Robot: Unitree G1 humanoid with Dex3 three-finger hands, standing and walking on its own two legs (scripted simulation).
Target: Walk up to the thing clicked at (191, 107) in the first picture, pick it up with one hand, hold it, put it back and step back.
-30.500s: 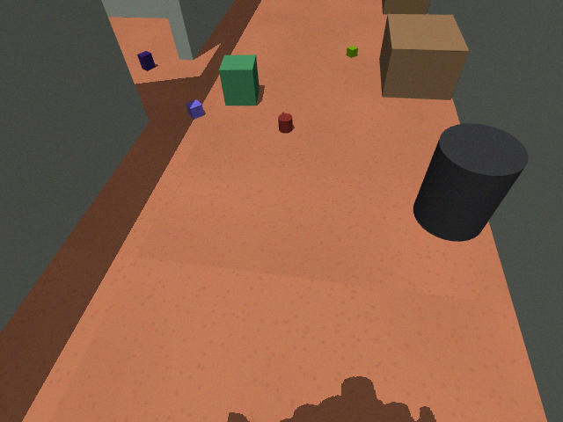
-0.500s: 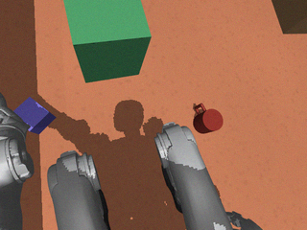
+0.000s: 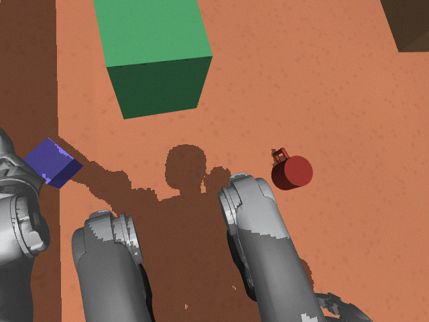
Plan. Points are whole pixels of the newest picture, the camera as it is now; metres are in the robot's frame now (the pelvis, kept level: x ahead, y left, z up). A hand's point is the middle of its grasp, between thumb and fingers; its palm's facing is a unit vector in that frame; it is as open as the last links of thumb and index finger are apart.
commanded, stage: rise first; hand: left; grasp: from above
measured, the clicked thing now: (54, 164) +0.47 +0.29 -0.29
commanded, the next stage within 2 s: approach in 0.18 s
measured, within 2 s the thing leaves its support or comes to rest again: neither
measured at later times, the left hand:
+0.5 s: hand (14, 163) +0.45 +0.31 -0.15, palm faces -0.28 -0.28 -0.92, open 13.1 cm
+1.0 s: hand (29, 164) +0.45 +0.29 -0.18, palm faces -0.36 -0.31 -0.88, open 13.2 cm
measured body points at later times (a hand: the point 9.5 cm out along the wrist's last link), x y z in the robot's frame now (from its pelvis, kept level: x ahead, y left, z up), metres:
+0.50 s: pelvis +0.00 +0.00 +0.00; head +0.23 +0.05 +0.39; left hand +0.46 +0.32 -0.10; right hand +0.02 -0.27 -0.10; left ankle +0.07 +0.13 -0.29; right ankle +0.11 -0.15 -0.29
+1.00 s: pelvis +0.00 +0.00 +0.00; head +0.24 +0.05 +0.37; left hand +0.46 +0.31 -0.13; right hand -0.03 -0.25 -0.09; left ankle +0.07 +0.13 -0.29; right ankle +0.11 -0.15 -0.29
